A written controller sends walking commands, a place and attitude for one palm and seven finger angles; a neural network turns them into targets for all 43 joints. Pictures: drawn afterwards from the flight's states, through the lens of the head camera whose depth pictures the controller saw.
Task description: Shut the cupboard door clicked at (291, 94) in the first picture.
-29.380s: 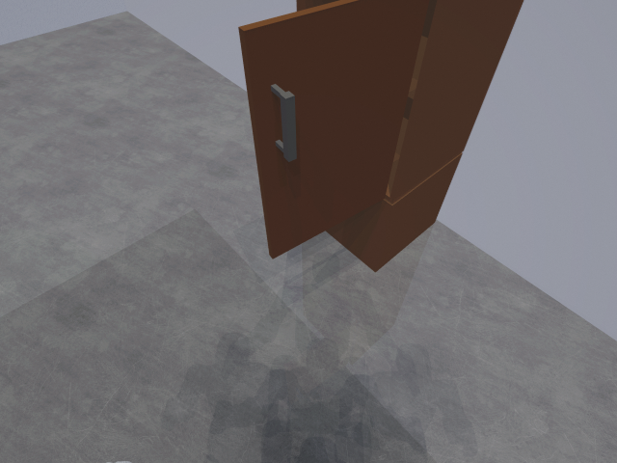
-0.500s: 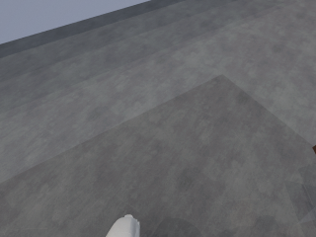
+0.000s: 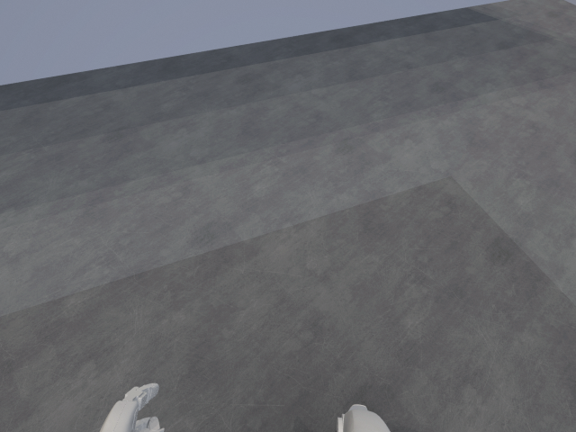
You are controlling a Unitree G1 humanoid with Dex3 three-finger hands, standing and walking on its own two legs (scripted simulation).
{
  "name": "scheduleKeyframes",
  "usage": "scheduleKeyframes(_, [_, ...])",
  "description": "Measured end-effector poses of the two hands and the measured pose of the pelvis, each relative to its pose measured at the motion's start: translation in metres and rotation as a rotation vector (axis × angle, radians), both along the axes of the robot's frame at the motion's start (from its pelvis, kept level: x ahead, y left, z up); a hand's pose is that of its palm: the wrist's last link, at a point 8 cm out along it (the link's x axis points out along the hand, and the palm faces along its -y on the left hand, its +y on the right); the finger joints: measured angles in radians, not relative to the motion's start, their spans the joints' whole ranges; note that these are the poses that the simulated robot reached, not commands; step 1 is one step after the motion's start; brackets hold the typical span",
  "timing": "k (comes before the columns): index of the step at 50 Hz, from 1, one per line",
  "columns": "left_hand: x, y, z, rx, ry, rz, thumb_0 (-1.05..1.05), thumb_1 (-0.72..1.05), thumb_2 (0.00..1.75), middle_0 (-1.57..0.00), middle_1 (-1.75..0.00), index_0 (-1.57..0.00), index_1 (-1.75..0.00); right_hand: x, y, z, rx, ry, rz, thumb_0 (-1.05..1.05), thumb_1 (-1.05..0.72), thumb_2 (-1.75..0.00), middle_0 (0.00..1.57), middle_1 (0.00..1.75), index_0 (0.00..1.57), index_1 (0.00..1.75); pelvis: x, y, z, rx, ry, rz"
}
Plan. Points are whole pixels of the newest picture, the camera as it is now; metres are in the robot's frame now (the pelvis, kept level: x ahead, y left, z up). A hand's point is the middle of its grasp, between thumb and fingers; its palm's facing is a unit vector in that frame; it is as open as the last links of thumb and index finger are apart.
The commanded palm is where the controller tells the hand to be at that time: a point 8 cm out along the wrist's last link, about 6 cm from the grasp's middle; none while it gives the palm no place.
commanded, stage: walk to a spot facing it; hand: left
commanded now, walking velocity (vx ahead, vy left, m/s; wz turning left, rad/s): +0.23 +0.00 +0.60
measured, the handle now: out of the picture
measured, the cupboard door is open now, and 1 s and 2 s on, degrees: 57 57 57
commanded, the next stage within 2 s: turn to face it in 0.12 s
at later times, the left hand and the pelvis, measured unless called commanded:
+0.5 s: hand out of the picture +0.11 +0.17 -0.19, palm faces +0.20 -0.96 -0.20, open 7.3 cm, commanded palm none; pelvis +0.17 -0.01 -0.01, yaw +6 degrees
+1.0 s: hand (192, 332) +0.31 +0.18 -0.16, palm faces -0.13 -0.95 -0.28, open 7.4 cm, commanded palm none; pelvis +0.21 -0.02 -0.01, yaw -11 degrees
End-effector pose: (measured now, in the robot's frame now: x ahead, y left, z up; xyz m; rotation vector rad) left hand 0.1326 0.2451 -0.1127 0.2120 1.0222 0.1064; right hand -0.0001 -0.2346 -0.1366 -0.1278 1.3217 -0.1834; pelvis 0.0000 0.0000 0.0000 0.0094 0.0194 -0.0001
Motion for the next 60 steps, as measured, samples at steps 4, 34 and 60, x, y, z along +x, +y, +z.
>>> scheduleKeyframes(4, [0.054,-0.023,0.0,0.011,-0.043,-0.022,0.01,0.91,0.89,-0.2,-0.3,-0.19,-0.3,0.015,-0.016,-0.014,0.022,0.067,-0.028,0.01,-0.9,-0.9,0.2,0.3,0.2,0.3,0.042,-0.02,-0.009,0.015,0.004,0.02])
scheduleKeyframes(34, [0.033,-0.015,-0.035,-0.066,0.392,0.222,0.01,0.91,0.89,-0.2,-0.3,-0.19,-0.3,0.31,0.023,0.006,-0.001,-0.207,0.177,0.0,-0.9,-0.9,0.2,0.3,0.2,0.3,0.184,-0.004,-0.004,-0.042,-0.024,0.008])
scheduleKeyframes(60, [0.25,-0.006,-0.041,0.016,0.203,-0.211,0.01,0.91,0.89,-0.2,-0.3,-0.2,-0.3,0.242,-0.025,0.017,-0.154,-0.136,-0.213,0.01,-0.91,-0.9,0.2,0.3,0.2,0.3,0.235,0.014,-0.012,-0.021,0.02,-0.316])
